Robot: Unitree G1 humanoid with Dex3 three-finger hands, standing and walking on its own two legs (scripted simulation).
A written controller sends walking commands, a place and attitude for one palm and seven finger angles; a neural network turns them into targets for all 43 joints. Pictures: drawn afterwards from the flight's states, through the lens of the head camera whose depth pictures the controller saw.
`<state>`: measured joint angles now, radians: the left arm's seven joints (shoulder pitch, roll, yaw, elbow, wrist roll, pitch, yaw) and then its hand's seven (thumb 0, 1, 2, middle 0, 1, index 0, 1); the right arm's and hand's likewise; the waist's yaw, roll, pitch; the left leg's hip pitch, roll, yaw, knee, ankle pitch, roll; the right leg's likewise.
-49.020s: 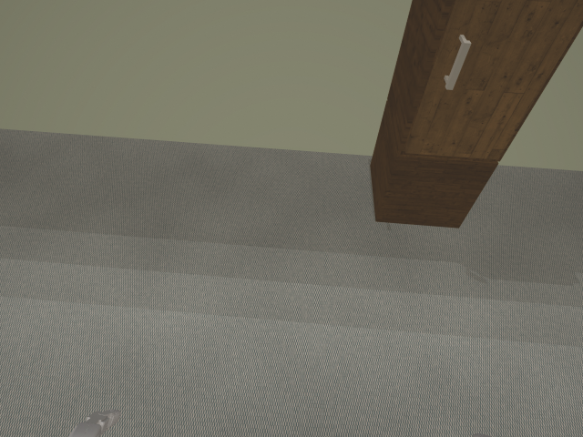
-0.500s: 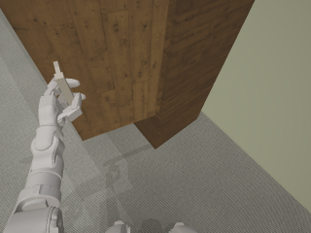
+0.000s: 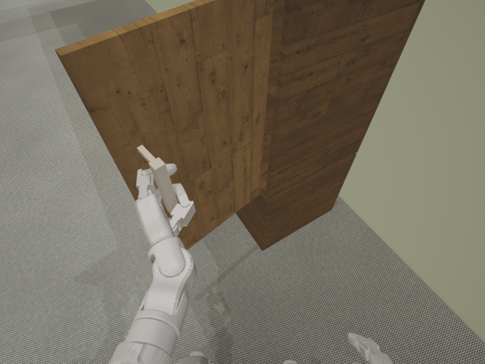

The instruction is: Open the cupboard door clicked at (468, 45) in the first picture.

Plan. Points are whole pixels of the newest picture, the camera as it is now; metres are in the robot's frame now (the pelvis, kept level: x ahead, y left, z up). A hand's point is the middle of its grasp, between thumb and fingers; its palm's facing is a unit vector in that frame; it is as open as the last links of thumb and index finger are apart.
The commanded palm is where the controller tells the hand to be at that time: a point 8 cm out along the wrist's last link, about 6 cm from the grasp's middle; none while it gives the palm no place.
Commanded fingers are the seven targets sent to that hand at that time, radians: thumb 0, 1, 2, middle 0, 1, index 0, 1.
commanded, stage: pull the door open along its arc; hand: left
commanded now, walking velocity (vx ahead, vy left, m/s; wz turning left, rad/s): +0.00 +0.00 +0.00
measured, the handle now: (159, 182) +0.41 +0.16 +0.06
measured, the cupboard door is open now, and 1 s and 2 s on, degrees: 101 100 100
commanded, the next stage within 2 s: open thumb and fingers to let go in 0.08 s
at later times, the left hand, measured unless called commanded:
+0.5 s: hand (186, 204) +0.37 +0.11 +0.05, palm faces +0.45 -0.89 -0.01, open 8.6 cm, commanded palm +0.32 +0.14 +0.05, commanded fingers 0.00 -0.29 0.39 -0.31 -1.22 -0.31 -1.22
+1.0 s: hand (188, 205) +0.36 +0.10 +0.06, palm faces +0.43 -0.90 +0.00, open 15.4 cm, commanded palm +0.32 +0.14 +0.05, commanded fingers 0.00 -0.50 0.30 -0.15 -0.30 -0.15 -0.30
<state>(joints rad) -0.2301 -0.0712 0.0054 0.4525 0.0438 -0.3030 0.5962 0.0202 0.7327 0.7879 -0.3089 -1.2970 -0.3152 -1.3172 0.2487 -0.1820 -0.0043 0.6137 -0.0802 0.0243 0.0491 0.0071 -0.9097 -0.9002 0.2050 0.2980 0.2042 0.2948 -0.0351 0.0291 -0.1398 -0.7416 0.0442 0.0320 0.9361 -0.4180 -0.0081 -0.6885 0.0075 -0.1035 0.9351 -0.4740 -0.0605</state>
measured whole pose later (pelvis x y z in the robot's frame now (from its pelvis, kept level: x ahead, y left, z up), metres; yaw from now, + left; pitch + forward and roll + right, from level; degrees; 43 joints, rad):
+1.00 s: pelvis -0.01 +0.01 +0.00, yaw +0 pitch +13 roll +0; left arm -0.27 -0.08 -0.03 0.52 0.07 -0.35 0.61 -0.01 -0.49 0.30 -0.20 -0.66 -0.20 -0.67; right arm 0.24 -0.19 -0.02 0.65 -0.08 0.02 0.03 0.01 -0.91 -0.90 0.20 0.30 0.20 0.29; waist -0.03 0.03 -0.14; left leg -0.76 0.03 0.03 0.94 -0.41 0.01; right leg -0.70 -0.01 -0.10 0.94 -0.47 -0.05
